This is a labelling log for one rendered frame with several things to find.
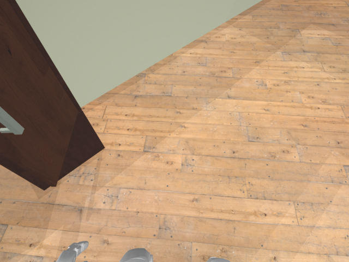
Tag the handle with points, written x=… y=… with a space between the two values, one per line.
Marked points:
x=11 y=125

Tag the cupboard door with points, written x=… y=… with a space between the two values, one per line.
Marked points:
x=32 y=95

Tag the robot left hand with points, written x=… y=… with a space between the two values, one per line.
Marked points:
x=73 y=251

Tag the left robot thigh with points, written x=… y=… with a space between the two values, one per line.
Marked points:
x=137 y=255

